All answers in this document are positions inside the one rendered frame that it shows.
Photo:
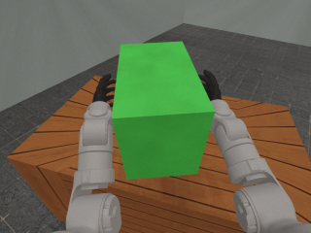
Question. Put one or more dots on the carton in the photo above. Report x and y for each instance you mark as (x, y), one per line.
(161, 113)

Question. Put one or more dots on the robot right forearm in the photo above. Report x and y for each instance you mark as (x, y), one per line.
(242, 159)

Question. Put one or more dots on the left robot upper arm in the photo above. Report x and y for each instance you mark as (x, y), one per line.
(94, 213)

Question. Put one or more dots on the right robot upper arm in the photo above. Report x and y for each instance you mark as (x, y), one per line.
(265, 208)

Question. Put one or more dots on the robot left forearm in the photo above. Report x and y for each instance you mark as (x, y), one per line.
(95, 152)

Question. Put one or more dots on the right robot hand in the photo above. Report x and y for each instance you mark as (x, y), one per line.
(211, 86)

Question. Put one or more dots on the left robot hand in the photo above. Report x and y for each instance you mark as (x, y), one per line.
(101, 90)

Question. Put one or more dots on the pedestal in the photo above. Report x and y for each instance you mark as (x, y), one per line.
(196, 203)

